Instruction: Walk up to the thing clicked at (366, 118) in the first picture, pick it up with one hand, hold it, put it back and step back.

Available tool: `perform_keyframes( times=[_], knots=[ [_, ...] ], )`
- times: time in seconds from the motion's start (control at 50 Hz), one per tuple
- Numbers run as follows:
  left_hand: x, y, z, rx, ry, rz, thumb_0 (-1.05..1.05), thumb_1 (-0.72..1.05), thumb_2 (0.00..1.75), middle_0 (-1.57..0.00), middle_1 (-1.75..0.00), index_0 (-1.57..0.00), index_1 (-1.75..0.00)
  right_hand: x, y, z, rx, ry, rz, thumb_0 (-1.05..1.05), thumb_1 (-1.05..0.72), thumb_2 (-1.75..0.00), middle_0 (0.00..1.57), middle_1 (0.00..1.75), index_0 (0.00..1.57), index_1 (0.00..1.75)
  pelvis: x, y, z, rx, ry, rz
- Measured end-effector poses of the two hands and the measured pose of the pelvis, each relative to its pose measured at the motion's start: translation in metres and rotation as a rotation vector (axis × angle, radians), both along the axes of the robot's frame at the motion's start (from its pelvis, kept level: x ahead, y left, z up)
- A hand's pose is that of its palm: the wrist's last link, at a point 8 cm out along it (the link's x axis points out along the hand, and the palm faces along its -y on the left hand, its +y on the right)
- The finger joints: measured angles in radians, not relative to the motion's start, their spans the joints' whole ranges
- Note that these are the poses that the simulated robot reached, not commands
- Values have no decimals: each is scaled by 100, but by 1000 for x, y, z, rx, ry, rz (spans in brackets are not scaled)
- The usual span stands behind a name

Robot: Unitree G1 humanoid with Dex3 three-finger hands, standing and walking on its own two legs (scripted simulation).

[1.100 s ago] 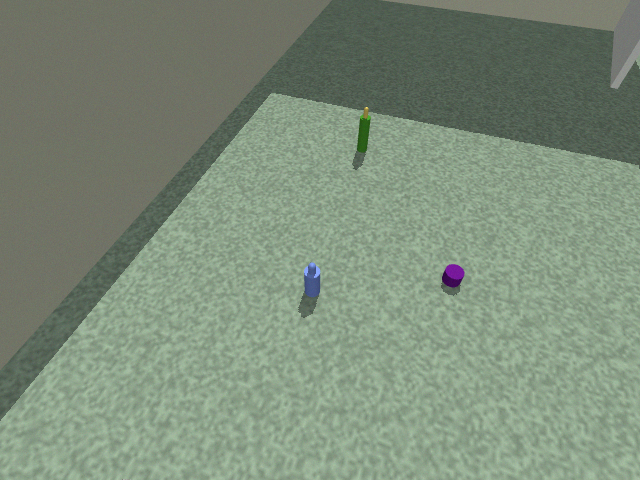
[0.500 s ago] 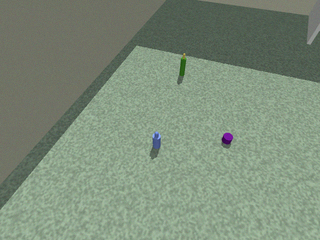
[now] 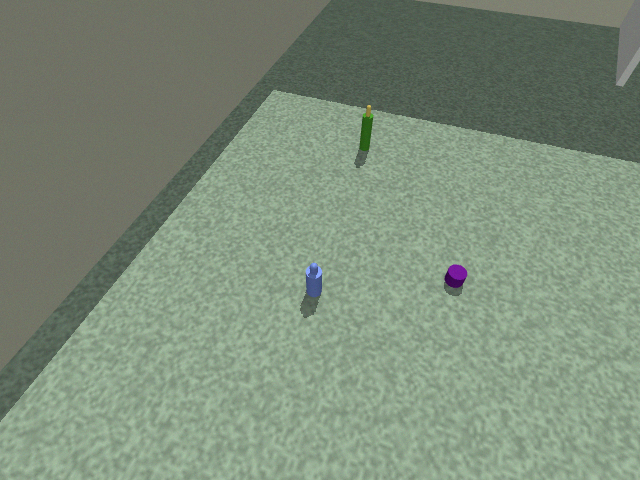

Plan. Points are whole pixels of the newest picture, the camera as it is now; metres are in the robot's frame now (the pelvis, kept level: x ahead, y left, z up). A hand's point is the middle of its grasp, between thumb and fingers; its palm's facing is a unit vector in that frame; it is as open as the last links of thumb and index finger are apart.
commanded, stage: stand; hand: left
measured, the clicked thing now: (366, 127) +1.70 -0.23 -0.66
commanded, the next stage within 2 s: walk up in 0.02 s
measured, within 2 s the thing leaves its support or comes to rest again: neither
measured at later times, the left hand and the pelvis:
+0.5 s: hand (211, 418) +0.22 +0.17 -0.14, palm faces -0.10 -0.91 -0.40, open 7.4 cm; pelvis +0.13 -0.10 -0.02, yaw -9 degrees
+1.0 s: hand (262, 247) +0.55 +0.13 -0.15, palm faces -0.29 -0.89 -0.35, open 7.4 cm; pelvis +0.40 -0.12 -0.01, yaw -15 degrees
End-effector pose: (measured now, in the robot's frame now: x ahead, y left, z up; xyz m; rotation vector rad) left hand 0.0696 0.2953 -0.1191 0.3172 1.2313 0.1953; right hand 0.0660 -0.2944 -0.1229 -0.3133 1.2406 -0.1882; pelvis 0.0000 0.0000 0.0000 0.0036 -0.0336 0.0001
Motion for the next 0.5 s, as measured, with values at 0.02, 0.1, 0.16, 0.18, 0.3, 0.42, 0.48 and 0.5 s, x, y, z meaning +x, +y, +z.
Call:
perform_keyframes(
  times=[0.02, 0.1, 0.16, 0.18, 0.3, 0.42, 0.48, 0.5],
  knots=[
    [0, 0, 0, 0, 0, -1, 1, 90, 90, -20, -30, -21, -30, 0, 0, 0, 0, 0, 0, 1, -90, -89, 20, 30, 21, 30, 0, 0, 0, 0, 0, 0],
    [5, 4, 1, -14, 1, -29, 1, 90, 90, -20, -30, -21, -30, 2, -10, 5, 6, -70, -20, 1, -90, -89, 20, 30, 21, 30, 7, -3, -3, 16, 18, -42],
    [22, 6, 6, 7, 18, -70, 1, 90, 90, -20, -30, -21, -30, -5, -30, 8, -20, -110, -62, 1, -90, -89, 20, 30, 21, 30, 15, -10, -5, 12, 23, -68],
    [31, 6, 8, 14, 10, -84, 1, 90, 90, -20, -30, -21, -30, -9, -38, 9, -31, -106, -74, 1, -90, -89, 20, 30, 21, 30, 19, -14, -6, 15, 20, -73],
    [96, -15, 23, 54, -63, -151, 1, 90, 90, -20, -30, -20, -30, -19, -96, 3, -66, -40, -138, 1, -90, -89, 20, 30, 21, 30, 54, -51, -13, 29, 0, -121],
    [142, -55, 16, 99, -155, -146, 1, 90, 90, -20, -30, -20, -30, 25, -147, -23, -75, -31, -156, 1, -90, -89, 20, 30, 20, 30, 98, -93, -35, -8, -23, -140],
    [146, -77, 18, 64, -123, -129, 1, 90, 90, -20, -30, -20, -30, 66, -150, -13, -42, -78, -138, 1, -91, -89, 20, 30, 20, 30, 120, -102, -23, -10, -26, -158],
    [148, -82, 18, 53, -106, -128, 1, 90, 90, -20, -30, -20, -30, 80, -150, -8, -31, -101, -132, 1, -91, -89, 20, 30, 20, 30, 128, -105, -19, -12, -26, -164]
  ],
)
